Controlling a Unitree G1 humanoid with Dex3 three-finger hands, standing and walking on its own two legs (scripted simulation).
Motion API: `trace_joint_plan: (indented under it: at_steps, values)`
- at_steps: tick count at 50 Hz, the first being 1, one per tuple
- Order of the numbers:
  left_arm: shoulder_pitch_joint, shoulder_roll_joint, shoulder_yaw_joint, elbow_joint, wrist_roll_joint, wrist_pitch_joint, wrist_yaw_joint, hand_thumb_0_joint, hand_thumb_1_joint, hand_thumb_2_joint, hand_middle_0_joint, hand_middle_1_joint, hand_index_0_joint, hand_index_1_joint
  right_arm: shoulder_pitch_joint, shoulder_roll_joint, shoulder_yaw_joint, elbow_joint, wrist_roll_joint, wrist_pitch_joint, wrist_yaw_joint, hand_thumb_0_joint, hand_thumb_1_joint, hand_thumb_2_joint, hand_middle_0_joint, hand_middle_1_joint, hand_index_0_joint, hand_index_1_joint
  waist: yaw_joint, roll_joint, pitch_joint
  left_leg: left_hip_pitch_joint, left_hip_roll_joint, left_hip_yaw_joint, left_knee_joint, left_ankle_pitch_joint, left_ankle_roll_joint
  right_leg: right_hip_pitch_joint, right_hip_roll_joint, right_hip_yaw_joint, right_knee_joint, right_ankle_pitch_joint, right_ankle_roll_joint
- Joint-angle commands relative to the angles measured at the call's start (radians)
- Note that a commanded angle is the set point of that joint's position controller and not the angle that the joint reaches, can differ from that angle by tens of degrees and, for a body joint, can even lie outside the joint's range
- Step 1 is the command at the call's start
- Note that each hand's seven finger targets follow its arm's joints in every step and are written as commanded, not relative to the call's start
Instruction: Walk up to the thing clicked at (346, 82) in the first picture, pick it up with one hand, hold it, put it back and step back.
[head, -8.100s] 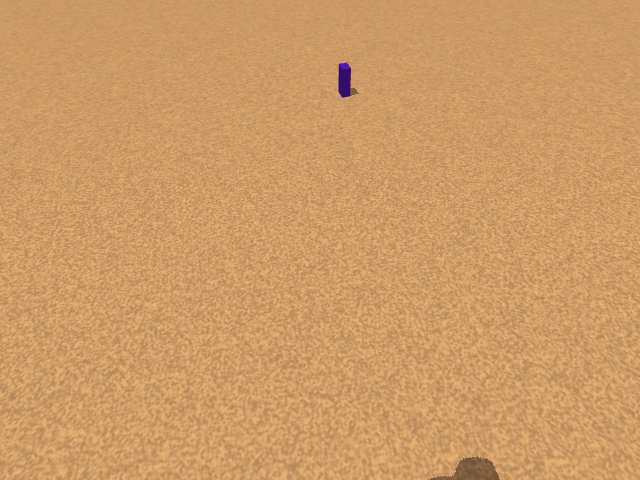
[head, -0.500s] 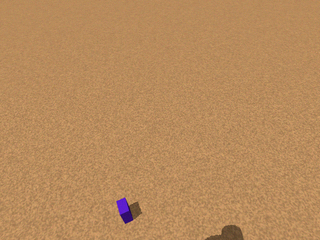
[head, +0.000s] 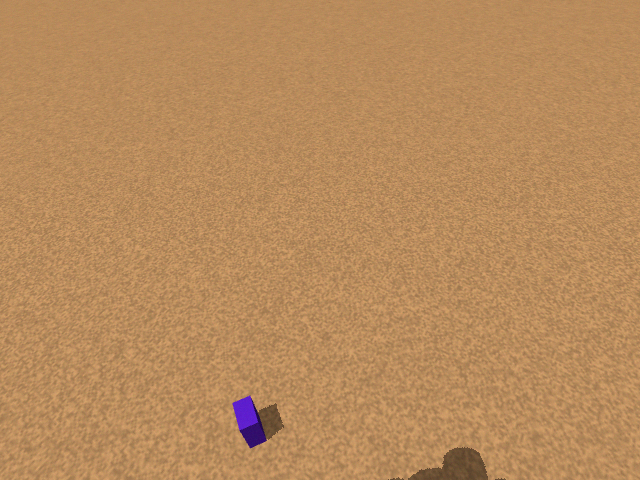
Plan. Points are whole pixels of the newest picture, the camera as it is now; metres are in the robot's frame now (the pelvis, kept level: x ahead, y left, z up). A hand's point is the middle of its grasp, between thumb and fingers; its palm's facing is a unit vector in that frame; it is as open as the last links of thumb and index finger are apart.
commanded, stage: stand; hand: left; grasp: from the side
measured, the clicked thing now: (250, 422) +0.40 +0.25 -0.70
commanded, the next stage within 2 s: go down in 0.56 s
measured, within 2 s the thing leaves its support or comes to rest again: neither
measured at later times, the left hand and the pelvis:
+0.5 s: hand out of the picture +0.08 +0.25 -0.15, palm faces -0.03 -0.94 -0.35, open 7.4 cm; pelvis +0.00 +0.00 +0.00, yaw +0 degrees
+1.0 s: hand out of the picture +0.15 +0.27 -0.16, palm faces +0.04 -0.94 -0.35, open 13.2 cm; pelvis -0.01 +0.01 -0.02, yaw +1 degrees
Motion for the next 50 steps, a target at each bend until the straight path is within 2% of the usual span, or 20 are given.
trace_joint_plan:
  at_steps: [1,15,18,32,33,34,35,36,37,38,39,40,41,42,43,45,46,49,50]
  values:
    - [-0.034,0.226,0.046,-0.053,-0.003,-0.019,0.018,0.000,0.900,0.900,-0.200,-0.300,-0.200,-0.301,-0.039,-0.203,-0.040,-0.061,-0.001,-0.021,-0.016,0.000,-0.900,-0.900,0.200,0.300,0.200,0.300,0.002,-0.014,-0.069,0.008,0.103,-0.090,-0.044,0.149,0.044,0.021,-0.142,0.114,-0.047,0.172,-0.006]
    - [-0.037,0.226,0.047,-0.058,-0.004,-0.021,0.021,0.000,0.900,0.900,-0.200,-0.300,-0.200,-0.301,-0.043,-0.202,-0.040,-0.068,-0.003,-0.019,-0.017,0.000,-0.900,-0.900,0.200,0.300,0.200,0.300,-0.001,-0.013,-0.082,0.026,0.101,-0.083,-0.031,0.172,0.045,0.029,-0.146,0.118,-0.048,0.221,-0.006]
    - [-0.033,0.228,0.047,-0.056,-0.004,-0.020,0.021,0.000,0.900,0.900,-0.200,-0.300,-0.200,-0.301,-0.040,-0.195,-0.037,-0.066,-0.001,-0.018,-0.017,0.000,-0.900,-0.900,0.200,0.300,0.200,0.300,-0.002,-0.019,-0.064,0.015,0.100,-0.088,-0.042,0.148,0.042,0.019,-0.142,0.115,-0.055,0.187,-0.003]
    - [-0.029,0.219,0.048,-0.055,-0.004,-0.017,0.018,0.000,0.900,0.900,-0.200,-0.300,-0.200,-0.301,-0.038,-0.204,-0.036,-0.069,-0.001,-0.019,-0.020,0.000,-0.900,-0.900,0.200,0.300,0.200,0.300,0.002,-0.002,-0.074,0.023,0.101,-0.083,-0.039,0.161,0.047,0.032,-0.145,0.120,-0.051,0.202,-0.006]
    - [-0.025,0.224,0.048,-0.056,-0.005,-0.018,0.018,0.000,0.820,0.820,-0.120,-0.220,-0.120,-0.221,-0.039,-0.201,-0.035,-0.068,-0.001,-0.020,-0.019,0.000,-0.899,-0.893,0.210,0.296,0.204,0.296,0.002,-0.007,-0.066,0.025,0.103,-0.086,-0.044,0.168,0.043,0.024,-0.142,0.117,-0.048,0.202,-0.006]
    - [-0.376,0.030,0.047,-0.406,-0.054,-0.101,0.032,0.000,0.740,0.740,-0.071,-0.140,-0.071,-0.141,-0.004,-0.033,-0.002,-0.342,0.068,-0.064,-0.040,0.000,-0.978,-0.920,0.199,0.300,0.200,0.300,-0.120,0.022,0.061,-0.137,-0.067,0.022,0.037,0.029,0.057,-0.184,-0.018,0.048,-0.002,0.098,0.010]
    - [-0.437,0.094,0.069,-0.297,-0.047,-0.082,0.036,0.000,0.660,0.660,-0.062,-0.072,-0.062,-0.067,0.051,-0.063,-0.007,-0.289,0.072,-0.062,-0.049,0.000,-0.993,-0.927,0.199,0.300,0.200,0.300,-0.085,-0.030,0.002,-0.131,-0.065,0.014,0.052,0.013,0.065,-0.126,-0.019,0.037,0.002,0.057,0.016]
    - [-0.241,0.229,0.146,-0.155,-0.016,-0.047,0.042,0.000,0.580,0.580,-0.074,-0.093,-0.073,-0.089,0.086,-0.106,-0.033,-0.290,0.072,-0.052,-0.057,0.000,-0.992,-0.927,0.199,0.300,0.200,0.300,-0.043,-0.047,0.004,-0.156,-0.064,0.015,0.061,0.015,0.062,-0.122,-0.013,0.027,0.010,0.031,0.010]
    - [-0.209,0.225,0.161,-0.094,0.004,-0.031,0.026,0.000,0.500,0.500,-0.074,-0.086,-0.077,-0.078,0.096,-0.097,-0.043,-0.307,0.063,-0.047,-0.056,0.000,-0.968,-0.918,0.199,0.300,0.200,0.300,-0.039,-0.043,-0.046,-0.185,-0.072,0.011,0.106,0.019,0.064,-0.137,-0.018,0.030,0.039,0.025,0.008]
    - [-0.286,0.245,0.176,-0.119,0.017,-0.033,0.011,0.000,0.420,0.420,-0.076,-0.082,-0.084,-0.069,0.100,-0.094,-0.050,-0.342,0.060,-0.050,-0.055,0.000,-0.981,-0.920,0.199,0.300,0.200,0.300,-0.036,-0.072,-0.071,-0.205,-0.068,0.005,0.131,0.024,0.067,-0.145,-0.016,0.027,0.071,0.032,0.008]
    - [-0.282,0.275,0.210,-0.129,0.041,-0.043,0.004,0.000,0.340,0.340,-0.077,-0.100,-0.082,-0.089,0.108,-0.091,-0.068,-0.364,0.044,-0.055,-0.056,0.000,-0.980,-0.920,0.199,0.300,0.200,0.300,-0.018,-0.085,-0.159,-0.219,-0.069,0.000,0.163,0.040,0.068,-0.121,-0.026,0.032,0.109,0.066,0.013]
    - [-0.150,0.247,0.221,-0.074,0.061,-0.026,-0.003,0.000,0.260,0.260,-0.086,-0.095,-0.090,-0.085,0.142,-0.082,-0.075,-0.370,0.037,-0.058,-0.054,0.000,-0.959,-0.914,0.199,0.300,0.200,0.300,0.001,-0.058,-0.194,-0.240,-0.075,-0.003,0.186,0.073,0.062,-0.118,-0.028,0.032,0.141,0.097,0.008]
    - [-0.085,0.230,0.225,-0.101,0.069,-0.015,-0.010,0.000,0.180,0.180,-0.088,-0.098,-0.094,-0.085,0.145,-0.077,-0.079,-0.403,0.036,-0.059,-0.050,0.000,-0.944,-0.910,0.200,0.300,0.200,0.300,0.025,-0.016,-0.237,-0.252,-0.083,-0.001,0.203,0.088,0.057,-0.103,-0.030,0.034,0.164,0.106,0.003]
    - [-0.086,0.231,0.240,-0.145,0.072,-0.008,-0.010,0.000,0.111,0.111,-0.096,-0.076,-0.101,-0.064,0.149,-0.081,-0.085,-0.429,0.035,-0.063,-0.049,0.000,-0.940,-0.907,0.200,0.300,0.200,0.300,0.024,0.008,-0.266,-0.243,-0.085,-0.004,0.218,0.106,0.053,-0.106,-0.024,0.034,0.184,0.116,0.000]
    - [-0.073,0.235,0.251,-0.191,0.073,0.004,-0.005,0.000,0.060,0.117,-0.101,-0.097,-0.108,-0.084,0.152,-0.077,-0.089,-0.445,0.038,-0.066,-0.051,0.000,-0.943,-0.907,0.200,0.300,0.200,0.300,0.036,0.019,-0.284,-0.236,-0.081,-0.009,0.215,0.133,0.048,-0.104,-0.016,0.031,0.189,0.135,-0.002]
    - [-0.065,0.193,0.231,-0.225,0.073,0.046,-0.004,0.000,-0.029,0.078,-0.108,-0.089,-0.115,-0.074,0.139,-0.068,-0.089,-0.486,0.042,-0.067,-0.051,0.000,-0.905,-0.897,0.200,0.300,0.200,0.300,0.010,0.016,-0.250,-0.247,-0.080,-0.014,0.217,0.121,0.047,-0.130,-0.012,0.025,0.182,0.118,-0.003]
    - [-0.057,0.199,0.241,-0.265,0.074,0.061,-0.003,0.000,-0.086,0.086,-0.110,-0.101,-0.115,-0.088,0.135,-0.064,-0.090,-0.504,0.043,-0.069,-0.051,0.000,-0.898,-0.895,0.200,0.300,0.200,0.300,0.015,0.010,-0.260,-0.256,-0.078,-0.016,0.225,0.113,0.048,-0.136,-0.011,0.024,0.190,0.107,-0.002]
    - [-0.086,0.194,0.241,-0.340,0.063,0.093,0.001,0.000,-0.237,0.059,-0.119,-0.100,-0.121,-0.092,0.108,-0.056,-0.084,-0.549,0.041,-0.081,-0.053,0.000,-0.890,-0.894,0.200,0.300,0.200,0.300,-0.003,-0.009,-0.223,-0.307,-0.073,-0.017,0.265,0.037,0.049,-0.210,-0.007,0.020,0.213,0.019,-0.001]
    - [-0.082,0.173,0.230,-0.355,0.061,0.100,0.000,0.000,-0.297,0.054,-0.120,-0.100,-0.119,-0.094,0.113,-0.053,-0.085,-0.556,0.039,-0.087,-0.055,0.000,-0.873,-0.890,0.200,0.300,0.200,0.300,-0.014,-0.016,-0.221,-0.319,-0.071,-0.018,0.286,0.024,0.050,-0.239,-0.007,0.021,0.229,0.007,0.000]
